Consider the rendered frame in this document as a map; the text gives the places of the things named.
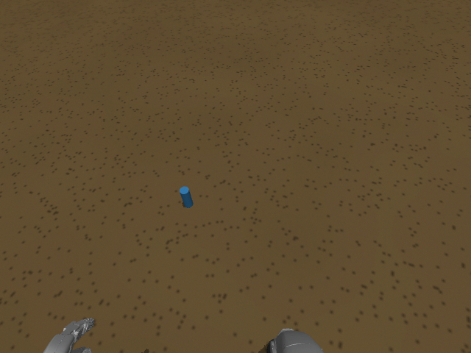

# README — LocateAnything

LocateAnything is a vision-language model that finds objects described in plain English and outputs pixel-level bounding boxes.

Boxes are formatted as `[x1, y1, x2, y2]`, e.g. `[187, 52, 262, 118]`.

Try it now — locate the can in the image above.
[180, 186, 193, 208]

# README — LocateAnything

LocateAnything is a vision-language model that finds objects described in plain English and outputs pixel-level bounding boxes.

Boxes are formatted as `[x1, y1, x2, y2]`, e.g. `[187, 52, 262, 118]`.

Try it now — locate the left robot hand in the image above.
[43, 318, 94, 353]

